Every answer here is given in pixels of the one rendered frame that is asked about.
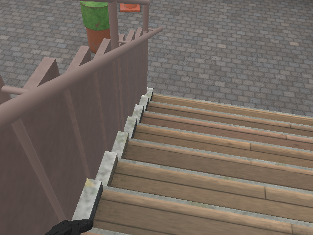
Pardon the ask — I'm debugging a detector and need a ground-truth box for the robot left hand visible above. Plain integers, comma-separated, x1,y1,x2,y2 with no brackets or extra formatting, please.
45,219,94,235

